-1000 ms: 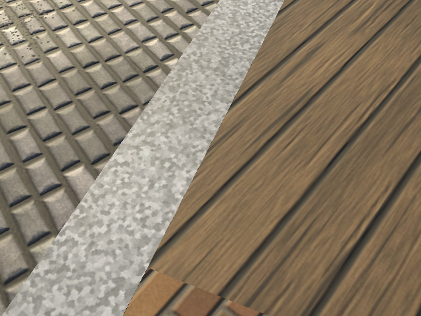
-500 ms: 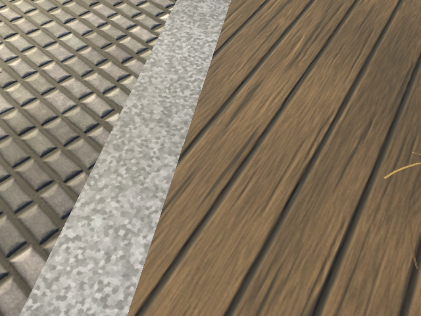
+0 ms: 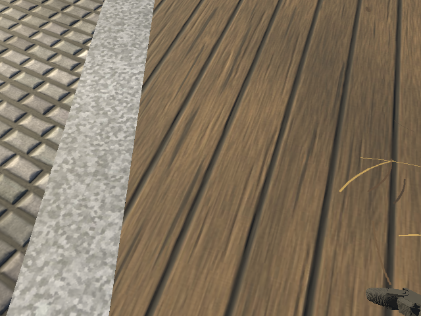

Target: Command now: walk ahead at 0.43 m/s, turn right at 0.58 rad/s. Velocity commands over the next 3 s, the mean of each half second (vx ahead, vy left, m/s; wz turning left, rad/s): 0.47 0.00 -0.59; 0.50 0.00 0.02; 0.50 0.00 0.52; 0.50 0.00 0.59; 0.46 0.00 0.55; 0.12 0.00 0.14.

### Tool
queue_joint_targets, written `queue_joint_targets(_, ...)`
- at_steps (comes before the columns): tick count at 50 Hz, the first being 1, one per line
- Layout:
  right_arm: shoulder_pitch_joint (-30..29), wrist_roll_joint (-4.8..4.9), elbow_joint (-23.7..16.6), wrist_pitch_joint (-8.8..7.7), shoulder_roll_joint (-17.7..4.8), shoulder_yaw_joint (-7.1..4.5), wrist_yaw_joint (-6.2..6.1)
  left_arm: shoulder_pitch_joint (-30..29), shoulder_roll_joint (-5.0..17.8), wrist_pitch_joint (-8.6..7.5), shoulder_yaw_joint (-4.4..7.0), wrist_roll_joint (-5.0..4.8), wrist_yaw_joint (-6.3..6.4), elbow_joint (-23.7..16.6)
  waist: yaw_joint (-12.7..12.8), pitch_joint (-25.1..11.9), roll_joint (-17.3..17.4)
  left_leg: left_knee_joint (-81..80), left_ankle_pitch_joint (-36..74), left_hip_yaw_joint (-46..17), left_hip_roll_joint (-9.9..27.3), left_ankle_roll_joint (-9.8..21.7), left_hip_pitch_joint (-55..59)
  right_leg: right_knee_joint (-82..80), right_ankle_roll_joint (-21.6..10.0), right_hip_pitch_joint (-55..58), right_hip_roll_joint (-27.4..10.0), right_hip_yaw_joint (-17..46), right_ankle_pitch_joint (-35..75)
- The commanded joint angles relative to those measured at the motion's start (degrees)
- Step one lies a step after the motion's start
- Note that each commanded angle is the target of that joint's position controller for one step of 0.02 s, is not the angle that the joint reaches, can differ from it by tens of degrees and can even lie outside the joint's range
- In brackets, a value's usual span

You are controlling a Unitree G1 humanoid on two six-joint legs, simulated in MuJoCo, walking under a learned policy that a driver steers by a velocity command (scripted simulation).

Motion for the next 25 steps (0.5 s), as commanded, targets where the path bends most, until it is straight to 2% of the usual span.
queue_joint_targets(1,1.6,0.25,-3.0,-1.54,-7.4,-3.29,-0.11,-3.1,8.4,-0.53,2.54,0.14,0.1,-4.6,-5.3,0.1,-9.5,-3.9,1.1,2.9,-2.5,1.4,14.3,-2.8,-8.0,-9.7,-9.4,12.4,2.6)
queue_joint_targets(2,7.2,-0.14,-2.0,-1.97,-8.9,-4.22,-0.39,-3.9,6.2,-0.76,1.89,0.31,0.05,-5.3,-8.3,-2.8,-9.6,-4.2,0.3,1.5,-0.7,3.1,22.2,4.5,-5.9,-12.3,-6.8,10.5,5.4)
queue_joint_targets(3,17.0,-1.12,-1.2,-2.12,-13.2,-5.35,-1.0,-4.6,1.4,-0.9,0.2,1.33,-0.08,-7.0,-12.1,-10.7,-1.4,-7.0,-8.3,-10.9,11.1,7.4,34.4,23.3,-3.0,-18.5,-2.6,4.6,-0.1)
queue_joint_targets(4,20.0,-2.9,0.1,-1.49,-18.3,-6.14,-0.7,1.1,-1.5,-1.29,-0.78,-0.8,0.2,-9.8,-8.0,-15.2,21.3,-18.4,-27.1,-41.8,22.8,16.6,44.7,42.7,0.0,-35.6,2.6,-1.1,-15.4)
queue_joint_targets(5,17.2,-2.28,-0.7,-1.36,-13.0,-4.99,-0.75,1.3,4.4,-1.13,0.5,-2.01,0.45,-8.2,-8.3,-10.3,15.2,-21.3,-40.6,-45.3,22.9,17.1,40.9,53.0,0.6,-42.2,-1.6,1.0,-10.5)
queue_joint_targets(6,14.6,-1.45,-1.2,-0.92,-9.7,-4.05,-1.27,-3.1,7.1,-0.85,1.15,-1.32,0.29,-8.3,-8.8,-4.6,10.5,-20.2,-35.2,-35.5,21.3,15.0,35.3,55.8,0.4,-43.7,-3.6,-0.9,-5.2)
queue_joint_targets(7,12.9,-1.51,-1.2,-0.51,-7.5,-3.2,-1.5,-5.4,6.8,-0.65,1.11,-0.31,0.24,-8.2,-8.3,-2.3,5.6,-19.2,-24.9,-26.2,18.4,13.4,29.9,55.1,0.3,-41.6,-5.4,-1.7,-0.7)
queue_joint_targets(8,11.9,-1.96,-0.6,-0.21,-6.1,-2.8,-1.56,-6.9,6.2,-0.71,1.21,0.11,0.02,-8.4,-7.5,-0.3,4.9,-19.3,-18.0,-19.9,15.6,12.6,26.4,52.9,0.1,-40.6,-6.6,-1.4,1.8)
queue_joint_targets(9,11.5,-2.36,0.0,-0.26,-5.5,-2.52,-1.79,-7.0,5.4,-0.47,1.18,-0.06,-0.24,-8.4,-6.6,0.4,5.6,-20.3,-13.7,-15.4,14.1,12.0,23.7,51.8,0.1,-38.6,-7.8,-1.4,3.6)
queue_joint_targets(10,11.5,-2.26,0.7,-0.45,-5.3,-2.46,-2.0,-7.0,4.9,-0.14,1.06,-0.27,-0.36,-8.4,-6.3,0.8,6.5,-21.2,-10.7,-12.2,13.5,11.9,22.9,51.0,0.3,-38.1,-8.1,-1.8,4.3)
queue_joint_targets(11,11.9,-2.13,1.4,-0.65,-5.4,-2.53,-2.1,-7.3,4.2,0.17,0.85,-0.44,-0.5,-8.3,-5.9,1.1,6.5,-21.6,-7.9,-9.6,13.4,12.2,22.7,50.0,0.7,-38.7,-8.3,-2.2,4.7)
queue_joint_targets(14,12.9,-2.38,3.3,-0.94,-7.1,-2.98,-2.34,-10.5,3.5,0.65,0.27,0.03,-0.73,-9.1,-6.1,2.2,3.8,-23.0,0.4,-3.5,14.5,13.3,23.1,44.4,2.1,-41.4,-8.7,-2.1,8.2)
queue_joint_targets(16,12.5,-2.29,4.0,-0.68,-8.3,-3.16,-2.53,-12.5,3.1,0.63,-0.13,0.31,-1.2,-9.3,-6.3,2.6,3.7,-23.3,4.3,0.9,14.3,13.1,23.3,37.9,2.5,-40.4,-9.2,-3.2,12.5)
queue_joint_targets(19,13.5,-1.67,5.1,-0.11,-9.7,-3.34,-2.81,-18.3,2.4,0.33,-0.67,0.24,-2.14,-10.2,-8.6,4.1,3.1,-23.7,6.4,6.8,13.5,11.5,24.3,26.3,1.8,-36.9,-8.7,-6.8,18.9)
queue_joint_targets(22,15.5,-0.62,6.4,0.7,-11.7,-3.85,-2.65,-22.1,2.3,0.28,-0.75,-0.24,-3.21,-11.3,-9.7,5.9,2.8,-23.3,9.0,9.8,14.5,10.2,27.9,17.8,-0.3,-33.6,-7.7,-9.8,17.7)
queue_joint_targets(23,15.7,-0.31,6.7,1.04,-12.4,-4.02,-2.48,-22.4,2.8,0.35,-0.51,-0.24,-3.5,-11.5,-9.4,5.9,2.9,-22.0,13.7,10.9,14.8,9.8,29.6,15.9,-1.3,-32.2,-6.9,-11.0,16.3)
queue_joint_targets(25,15.6,0.16,6.9,1.75,-14.3,-4.57,-2.65,-19.7,5.0,0.56,0.76,0.33,-3.63,-11.3,-6.7,2.9,5.0,-14.0,36.3,13.6,14.8,8.7,32.7,13.7,-3.9,-25.1,-2.8,-14.3,11.2)
Next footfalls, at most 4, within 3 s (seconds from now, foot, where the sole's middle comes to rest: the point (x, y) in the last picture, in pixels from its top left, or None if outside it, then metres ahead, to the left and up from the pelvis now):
0.06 left None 0.17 0.15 -0.77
0.56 right None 0.41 -0.20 -0.77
1.10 left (266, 236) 0.78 -0.09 -0.77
1.56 right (324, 184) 1.03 -0.31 -0.77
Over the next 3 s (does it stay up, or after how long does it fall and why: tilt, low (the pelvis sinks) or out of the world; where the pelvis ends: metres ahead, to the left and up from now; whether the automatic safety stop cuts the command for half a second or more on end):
stays up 1.42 0.02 -0.01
